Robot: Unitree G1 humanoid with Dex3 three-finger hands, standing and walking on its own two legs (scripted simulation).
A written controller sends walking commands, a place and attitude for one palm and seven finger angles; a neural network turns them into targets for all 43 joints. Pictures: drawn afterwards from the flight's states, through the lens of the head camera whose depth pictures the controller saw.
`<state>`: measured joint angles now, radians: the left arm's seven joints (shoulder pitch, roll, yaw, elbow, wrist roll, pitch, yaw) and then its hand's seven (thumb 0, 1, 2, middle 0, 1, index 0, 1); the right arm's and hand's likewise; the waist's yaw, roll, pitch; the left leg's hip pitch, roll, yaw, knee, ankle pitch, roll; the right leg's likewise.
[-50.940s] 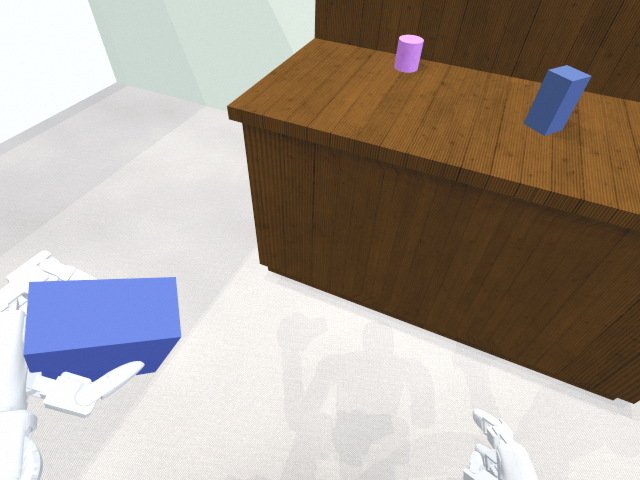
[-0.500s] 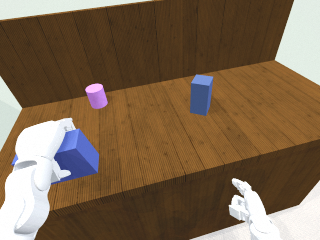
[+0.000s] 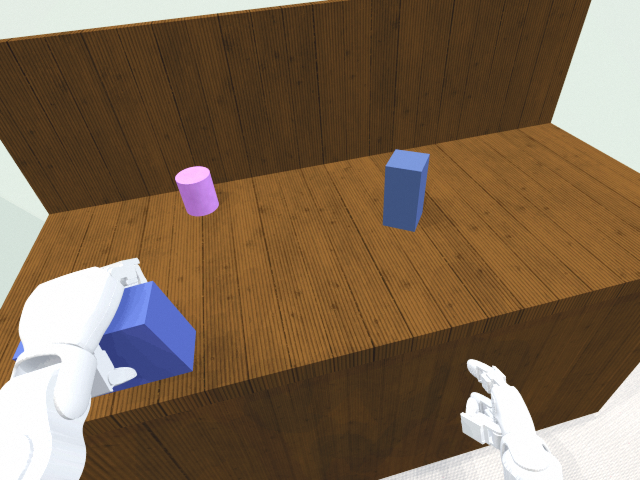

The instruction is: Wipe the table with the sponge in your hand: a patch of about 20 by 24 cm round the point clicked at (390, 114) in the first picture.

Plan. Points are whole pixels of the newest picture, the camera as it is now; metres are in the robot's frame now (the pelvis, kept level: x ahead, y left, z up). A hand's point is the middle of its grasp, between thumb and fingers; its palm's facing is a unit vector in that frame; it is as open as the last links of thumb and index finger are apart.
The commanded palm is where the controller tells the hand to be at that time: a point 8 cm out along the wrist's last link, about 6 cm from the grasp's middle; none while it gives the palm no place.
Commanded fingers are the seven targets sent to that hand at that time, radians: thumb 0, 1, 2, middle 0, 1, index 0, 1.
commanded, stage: bring the sponge back beside the body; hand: left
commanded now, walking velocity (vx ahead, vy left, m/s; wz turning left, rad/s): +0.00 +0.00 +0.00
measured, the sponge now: (124, 350) +0.19 +0.28 +0.10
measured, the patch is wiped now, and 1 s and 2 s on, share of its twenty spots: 1.00 1.00 1.00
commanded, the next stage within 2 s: step back with the hand held close in 0.44 s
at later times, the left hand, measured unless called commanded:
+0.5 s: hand (106, 334) +0.19 +0.28 +0.14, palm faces +0.17 -0.14 -0.97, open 9.9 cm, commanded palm +0.15 +0.28 +0.22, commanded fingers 0.00 0.10 1.30 -1.20 -1.60 -1.20 -1.60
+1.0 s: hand (116, 292) +0.21 +0.27 +0.19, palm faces +0.36 -0.82 -0.45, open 9.9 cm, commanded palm +0.16 +0.30 +0.20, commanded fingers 0.00 0.10 1.30 -1.20 -1.60 -1.20 -1.60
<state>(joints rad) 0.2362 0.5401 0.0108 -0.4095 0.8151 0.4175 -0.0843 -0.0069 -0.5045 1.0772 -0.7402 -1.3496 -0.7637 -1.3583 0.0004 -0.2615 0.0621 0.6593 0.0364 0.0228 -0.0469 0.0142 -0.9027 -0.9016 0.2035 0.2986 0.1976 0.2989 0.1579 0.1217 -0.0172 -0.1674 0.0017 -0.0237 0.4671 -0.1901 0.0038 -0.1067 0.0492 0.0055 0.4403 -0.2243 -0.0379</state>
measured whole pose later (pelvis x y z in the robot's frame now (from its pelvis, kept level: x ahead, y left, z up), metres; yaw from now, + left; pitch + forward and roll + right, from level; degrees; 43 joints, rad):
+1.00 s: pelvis -0.01 +0.03 -0.01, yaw -1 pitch +2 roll -2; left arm 0.49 0.46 0.45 -0.61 -0.06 -0.15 0.12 -0.01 -0.51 1.08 -0.74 -1.35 -0.76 -1.36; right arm 0.30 -0.24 0.01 0.64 0.00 -0.04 -0.06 0.01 -0.90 -0.90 0.20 0.30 0.20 0.30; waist -0.03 -0.01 -0.02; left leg -0.41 -0.03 -0.03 0.62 -0.25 0.04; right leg -0.34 0.04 0.02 0.55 -0.25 0.00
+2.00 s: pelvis -0.15 +0.01 -0.02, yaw +1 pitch +1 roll -2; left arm 0.44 0.41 0.44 -0.67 -0.04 -0.19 0.14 -0.01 -0.51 1.08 -0.74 -1.35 -0.77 -1.36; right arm 0.22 -0.18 0.02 0.61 -0.01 -0.13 -0.02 0.01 -0.90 -0.90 0.21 0.30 0.20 0.30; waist -0.01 0.00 0.04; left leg -0.44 0.11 -0.01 0.68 -0.26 -0.05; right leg -0.39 0.04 -0.02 0.57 -0.18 0.00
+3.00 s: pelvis -0.39 -0.07 -0.02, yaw +2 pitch -1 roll -1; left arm 0.41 0.37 0.36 -0.54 -0.05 -0.15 0.10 -0.01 -0.51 1.08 -0.74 -1.36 -0.77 -1.36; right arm 0.26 -0.22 0.02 0.70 0.02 -0.10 -0.04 0.01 -0.90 -0.90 0.21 0.30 0.20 0.30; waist -0.01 0.03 -0.02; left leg -0.51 0.04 -0.03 1.11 -0.40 0.03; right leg -0.37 0.00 -0.10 0.66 -0.27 -0.05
